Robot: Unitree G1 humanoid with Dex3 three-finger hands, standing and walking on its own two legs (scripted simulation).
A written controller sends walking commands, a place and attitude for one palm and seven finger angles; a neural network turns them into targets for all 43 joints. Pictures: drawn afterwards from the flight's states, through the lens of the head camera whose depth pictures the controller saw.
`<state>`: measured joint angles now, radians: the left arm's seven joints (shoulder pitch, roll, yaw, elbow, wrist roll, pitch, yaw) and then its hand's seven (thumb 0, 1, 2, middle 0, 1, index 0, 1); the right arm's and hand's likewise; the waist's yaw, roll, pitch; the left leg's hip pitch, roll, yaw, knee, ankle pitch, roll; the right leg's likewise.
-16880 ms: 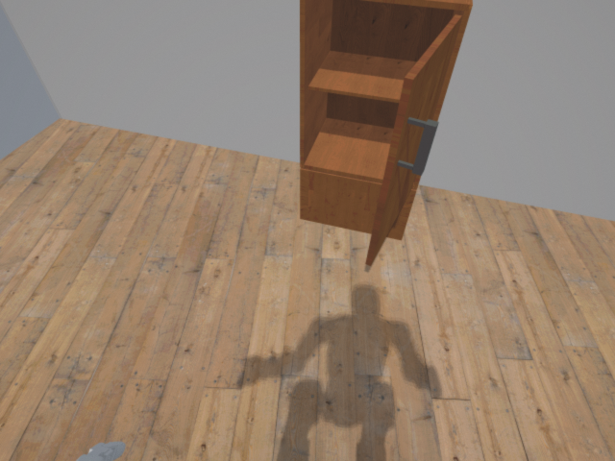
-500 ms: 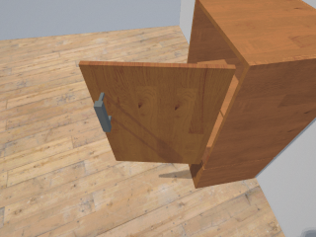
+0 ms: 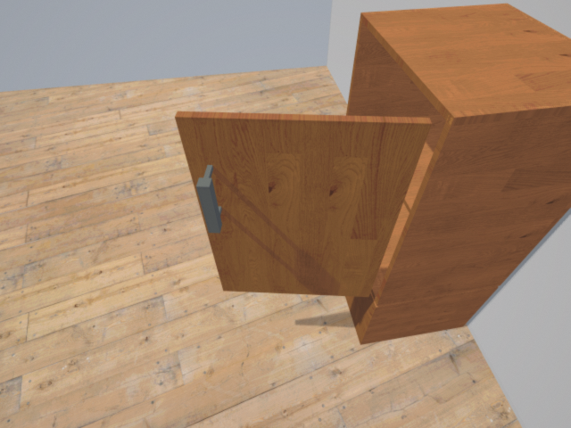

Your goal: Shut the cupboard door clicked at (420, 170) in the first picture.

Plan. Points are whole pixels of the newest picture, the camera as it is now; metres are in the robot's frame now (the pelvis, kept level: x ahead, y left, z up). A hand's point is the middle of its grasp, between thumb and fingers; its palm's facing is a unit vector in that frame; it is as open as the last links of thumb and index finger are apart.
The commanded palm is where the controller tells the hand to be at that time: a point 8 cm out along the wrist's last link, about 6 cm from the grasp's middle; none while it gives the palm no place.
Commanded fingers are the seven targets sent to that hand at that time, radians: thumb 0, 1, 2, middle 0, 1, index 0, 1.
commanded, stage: look again from close up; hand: left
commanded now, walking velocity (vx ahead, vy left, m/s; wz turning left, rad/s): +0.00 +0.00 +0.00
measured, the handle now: (212, 199) +0.52 +0.19 -0.02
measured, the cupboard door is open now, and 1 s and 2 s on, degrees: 78 78 78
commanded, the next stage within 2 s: raise the hand and make a fist in 0.56 s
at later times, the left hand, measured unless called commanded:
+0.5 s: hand out of the picture +0.06 +0.16 -0.17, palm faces +0.00 -0.98 -0.21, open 7.3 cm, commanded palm none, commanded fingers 0.00 0.90 0.90 -0.20 -0.30 -0.20 -0.30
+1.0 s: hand (202, 371) +0.21 +0.14 -0.04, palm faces -0.01 -1.00 +0.01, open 6.5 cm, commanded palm +0.15 +0.21 -0.06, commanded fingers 0.00 0.90 0.90 -0.51 -0.64 -0.51 -0.64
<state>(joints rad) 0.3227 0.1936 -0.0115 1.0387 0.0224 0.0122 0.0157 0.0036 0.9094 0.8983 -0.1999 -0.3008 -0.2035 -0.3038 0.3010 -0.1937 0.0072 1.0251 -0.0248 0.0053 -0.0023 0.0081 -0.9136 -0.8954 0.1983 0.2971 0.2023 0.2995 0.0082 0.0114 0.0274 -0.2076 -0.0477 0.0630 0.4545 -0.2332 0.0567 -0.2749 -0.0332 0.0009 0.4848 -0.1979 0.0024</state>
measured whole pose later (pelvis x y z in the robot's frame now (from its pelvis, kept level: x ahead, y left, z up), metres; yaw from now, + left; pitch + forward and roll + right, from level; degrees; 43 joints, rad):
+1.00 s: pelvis +0.01 -0.04 -0.06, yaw +2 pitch +11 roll +2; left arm 0.36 0.17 0.16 0.26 -0.26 -0.60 -0.36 0.00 0.91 0.90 -0.34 -0.46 -0.35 -0.46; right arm 0.16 -0.25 -0.06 0.59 0.00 -0.29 0.01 0.01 -0.91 -0.90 0.20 0.30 0.20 0.30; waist -0.01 -0.06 -0.13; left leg -0.69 -0.01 0.03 0.98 -0.48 0.00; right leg -0.76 -0.01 -0.04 1.01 -0.45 -0.04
